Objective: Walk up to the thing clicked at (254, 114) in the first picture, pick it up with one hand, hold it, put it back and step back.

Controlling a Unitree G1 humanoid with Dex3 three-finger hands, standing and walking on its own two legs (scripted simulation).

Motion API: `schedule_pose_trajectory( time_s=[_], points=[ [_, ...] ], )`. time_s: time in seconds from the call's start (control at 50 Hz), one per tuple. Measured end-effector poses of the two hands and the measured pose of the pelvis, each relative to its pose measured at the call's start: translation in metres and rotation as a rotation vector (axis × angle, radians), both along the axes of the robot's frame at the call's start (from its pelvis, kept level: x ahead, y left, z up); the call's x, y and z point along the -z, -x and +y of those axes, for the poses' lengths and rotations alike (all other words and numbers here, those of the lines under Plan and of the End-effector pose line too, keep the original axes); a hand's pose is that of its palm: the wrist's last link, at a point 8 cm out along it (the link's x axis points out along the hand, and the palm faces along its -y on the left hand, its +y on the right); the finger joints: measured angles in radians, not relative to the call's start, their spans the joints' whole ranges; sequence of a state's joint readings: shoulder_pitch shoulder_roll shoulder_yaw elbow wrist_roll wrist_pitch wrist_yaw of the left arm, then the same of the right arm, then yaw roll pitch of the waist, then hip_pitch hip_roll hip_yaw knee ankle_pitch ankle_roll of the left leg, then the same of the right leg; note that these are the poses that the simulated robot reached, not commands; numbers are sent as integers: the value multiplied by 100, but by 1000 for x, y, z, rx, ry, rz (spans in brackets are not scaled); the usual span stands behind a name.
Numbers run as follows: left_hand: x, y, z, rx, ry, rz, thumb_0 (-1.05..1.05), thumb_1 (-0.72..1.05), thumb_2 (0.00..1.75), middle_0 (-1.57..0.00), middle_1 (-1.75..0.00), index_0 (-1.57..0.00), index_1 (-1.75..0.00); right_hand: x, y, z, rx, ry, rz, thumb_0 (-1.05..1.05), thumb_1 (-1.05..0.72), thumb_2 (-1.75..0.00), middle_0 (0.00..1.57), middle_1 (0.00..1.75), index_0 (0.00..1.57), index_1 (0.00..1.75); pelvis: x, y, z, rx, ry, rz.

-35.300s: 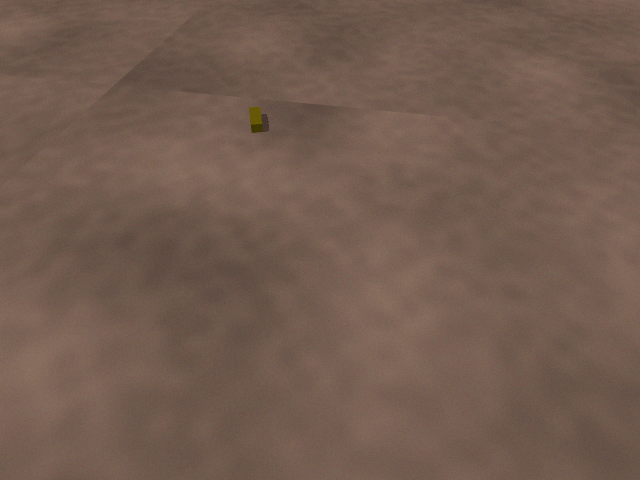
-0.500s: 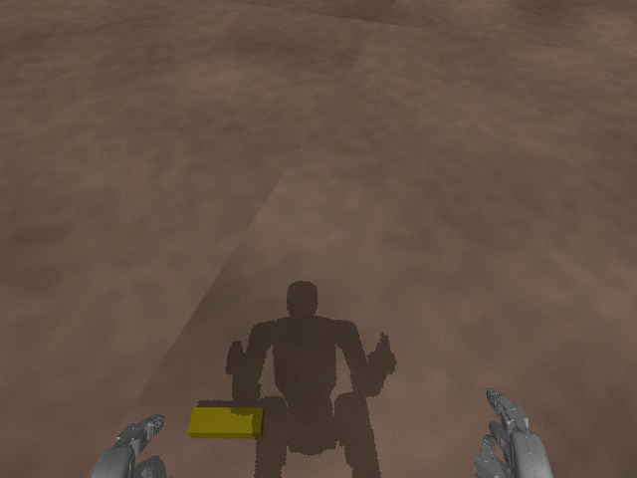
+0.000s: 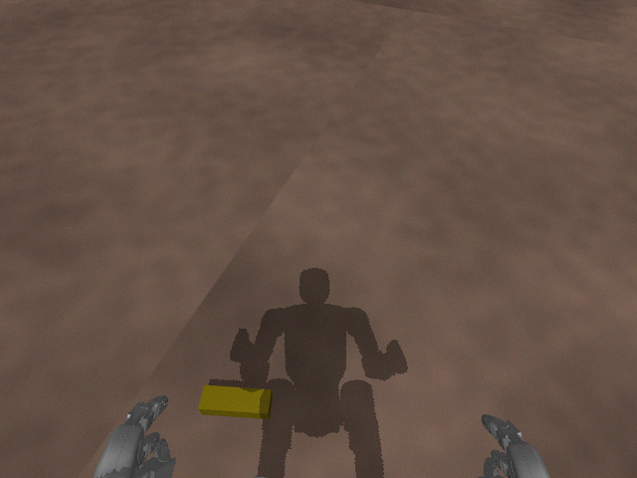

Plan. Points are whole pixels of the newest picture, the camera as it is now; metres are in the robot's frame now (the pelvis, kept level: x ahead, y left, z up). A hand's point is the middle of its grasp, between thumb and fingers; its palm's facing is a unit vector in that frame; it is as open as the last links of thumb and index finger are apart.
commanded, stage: stand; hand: left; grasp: from above
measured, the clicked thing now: (236, 402) +0.44 +0.24 -0.70
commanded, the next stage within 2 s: none
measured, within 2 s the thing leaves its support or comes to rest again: neither
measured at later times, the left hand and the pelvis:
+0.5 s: hand out of the picture +0.04 +0.24 -0.12, palm faces +0.06 -0.95 -0.32, open 7.4 cm; pelvis +0.01 +0.01 +0.05, yaw +1 degrees
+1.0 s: hand out of the picture +0.06 +0.25 -0.11, palm faces +0.05 -0.94 -0.34, open 7.3 cm; pelvis +0.01 +0.00 +0.06, yaw +1 degrees
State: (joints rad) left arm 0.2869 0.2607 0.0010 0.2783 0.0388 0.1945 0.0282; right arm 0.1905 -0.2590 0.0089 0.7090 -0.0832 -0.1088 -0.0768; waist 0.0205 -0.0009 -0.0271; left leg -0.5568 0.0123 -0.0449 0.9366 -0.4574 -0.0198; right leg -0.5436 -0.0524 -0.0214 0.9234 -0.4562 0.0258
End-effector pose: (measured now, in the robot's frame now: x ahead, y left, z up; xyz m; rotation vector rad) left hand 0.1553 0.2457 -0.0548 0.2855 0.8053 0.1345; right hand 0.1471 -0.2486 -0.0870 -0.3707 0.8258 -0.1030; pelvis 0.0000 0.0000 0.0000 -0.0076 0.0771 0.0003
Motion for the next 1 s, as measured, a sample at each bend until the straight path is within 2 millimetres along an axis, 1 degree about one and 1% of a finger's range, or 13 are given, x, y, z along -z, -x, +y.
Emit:
schedule_pose_trajectory(
  time_s=[0.08, 0.14, 0.2, 0.28, 0.34, 0.44, 0.54, 0.66, 0.78, 1.0],
  points=[
    [15, 18, 20, -38, -24, 88, 1, 91, 90, -20, -30, -21, -30, 1, 18, -13, 38, -16, 123, 2, -90, -90, 21, 30, 21, 30, -9, 1, 2, 1, -15, -40],
    [24, 38, 32, -77, -31, 164, 1, 91, 90, -20, -30, -21, -30, -1, 33, -21, 78, -10, 177, 2, -90, -90, 21, 30, 21, 30, -15, -1, 4, 2, -13, -61],
    [29, 58, 41, -110, -30, 242, 1, 91, 90, -20, -30, -21, -30, -3, 47, -25, 110, -3, 231, 1, -90, -90, 21, 30, 20, 30, -22, -3, 7, 0, -6, -76],
    [32, 85, 45, -147, -22, 334, 1, 91, 90, -20, -30, -20, -30, -5, 62, -24, 141, -6, 297, 1, -90, -90, 21, 30, 20, 30, -31, -6, 9, -4, -1, -91],
    [31, 101, 45, -170, -13, 391, 1, 91, 90, -20, -30, -20, -30, -6, 69, -20, 153, -14, 334, 1, -90, -90, 21, 30, 20, 30, -37, -8, 10, -7, 0, -102],
    [29, 119, 44, -195, -3, 458, 1, 91, 90, -20, -30, -20, -30, -7, 74, -14, 163, -31, 371, 1, -90, -90, 21, 30, 20, 30, -45, -10, 11, -11, -2, -120],
    [25, 123, 43, -205, -2, 481, 1, 91, 90, -20, -30, -21, -30, -8, 73, -11, 167, -43, 381, 1, -90, -90, 21, 30, 20, 30, -50, -11, 11, -11, -4, -134],
    [21, 119, 44, -205, -8, 469, 1, 91, 90, -20, -30, -21, -30, -11, 69, -13, 166, -46, 370, 1, -90, -90, 21, 30, 20, 30, -53, -9, 10, -14, -6, -147],
    [17, 113, 46, -199, -15, 456, 1, 91, 90, -20, -30, -21, -30, -14, 69, -20, 168, -41, 368, 1, -90, -90, 21, 30, 20, 30, -55, -8, 7, -14, -8, -148],
    [13, 106, 44, -191, -23, 448, 1, 91, 90, -20, -30, -21, -30, -16, 74, -34, 174, -26, 389, 1, -90, -90, 21, 30, 20, 30, -57, -7, 1, -16, -6, -145]
  ],
)
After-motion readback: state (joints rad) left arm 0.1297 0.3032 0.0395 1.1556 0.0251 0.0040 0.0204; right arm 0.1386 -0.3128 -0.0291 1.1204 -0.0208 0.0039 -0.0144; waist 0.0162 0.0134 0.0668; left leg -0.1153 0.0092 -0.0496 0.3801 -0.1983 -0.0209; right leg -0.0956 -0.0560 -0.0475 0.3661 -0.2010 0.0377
